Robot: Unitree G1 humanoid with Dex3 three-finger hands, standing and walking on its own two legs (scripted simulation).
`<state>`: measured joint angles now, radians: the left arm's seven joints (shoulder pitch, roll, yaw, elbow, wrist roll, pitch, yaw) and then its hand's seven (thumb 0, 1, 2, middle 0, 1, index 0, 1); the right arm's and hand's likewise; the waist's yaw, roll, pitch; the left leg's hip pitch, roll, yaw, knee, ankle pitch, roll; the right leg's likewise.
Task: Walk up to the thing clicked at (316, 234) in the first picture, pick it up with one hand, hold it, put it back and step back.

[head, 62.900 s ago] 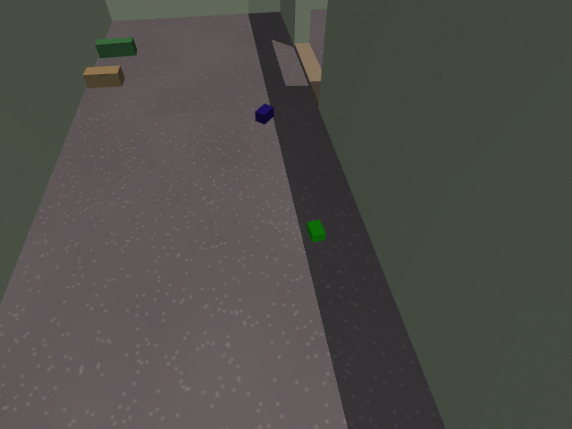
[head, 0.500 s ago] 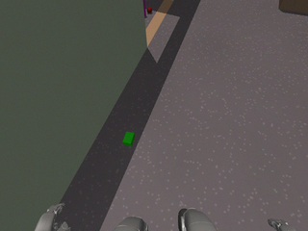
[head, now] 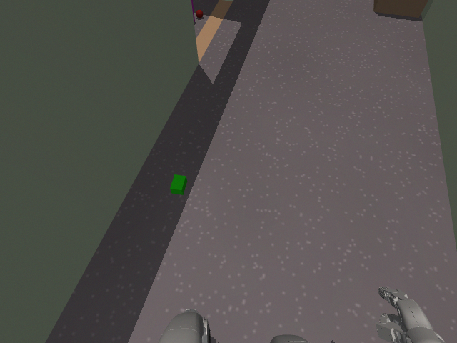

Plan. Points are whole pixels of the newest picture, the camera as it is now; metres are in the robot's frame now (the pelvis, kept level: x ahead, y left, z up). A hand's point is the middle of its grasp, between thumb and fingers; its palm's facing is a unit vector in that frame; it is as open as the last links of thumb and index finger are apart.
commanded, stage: walk up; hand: left
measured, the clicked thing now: (178, 184) +0.81 +0.27 -0.73
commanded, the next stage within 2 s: stand in 1.24 s
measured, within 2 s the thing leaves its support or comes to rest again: neither
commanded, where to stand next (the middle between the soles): +0.42 +0.02 m, yaw +1 degrees
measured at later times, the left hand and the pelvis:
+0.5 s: hand out of the picture +0.01 +0.26 -0.14, palm faces +0.06 -0.94 -0.34, open 7.4 cm; pelvis -0.06 -0.01 +0.01, yaw +2 degrees
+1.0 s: hand out of the picture +0.05 +0.26 -0.13, palm faces +0.09 -0.93 -0.35, open 7.4 cm; pelvis -0.03 -0.01 +0.02, yaw +4 degrees
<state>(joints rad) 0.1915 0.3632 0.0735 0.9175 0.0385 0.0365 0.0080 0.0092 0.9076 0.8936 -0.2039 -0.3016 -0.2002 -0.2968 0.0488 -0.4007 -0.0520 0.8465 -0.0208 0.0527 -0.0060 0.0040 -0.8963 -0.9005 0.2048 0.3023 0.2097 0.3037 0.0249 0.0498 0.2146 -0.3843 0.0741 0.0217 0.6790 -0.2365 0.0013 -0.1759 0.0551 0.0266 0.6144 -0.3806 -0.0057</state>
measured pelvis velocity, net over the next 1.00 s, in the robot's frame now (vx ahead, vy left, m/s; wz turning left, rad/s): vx -0.03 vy -0.01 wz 0.07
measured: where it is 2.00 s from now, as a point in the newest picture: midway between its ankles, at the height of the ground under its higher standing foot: outside the picture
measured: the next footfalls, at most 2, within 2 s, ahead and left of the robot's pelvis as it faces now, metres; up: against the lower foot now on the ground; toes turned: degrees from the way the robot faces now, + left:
left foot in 0.30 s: -0.03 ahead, +0.11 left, +0.00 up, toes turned +2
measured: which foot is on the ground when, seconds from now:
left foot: down 0.00-0.02, up 0.04-0.28, down 0.30-1.00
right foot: down 0.00-1.00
